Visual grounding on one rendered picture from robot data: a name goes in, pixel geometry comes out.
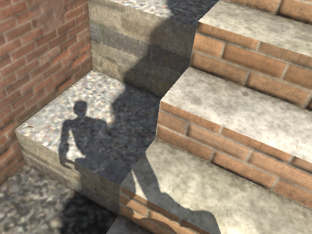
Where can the stairs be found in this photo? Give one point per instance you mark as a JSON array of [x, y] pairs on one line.
[[232, 152]]

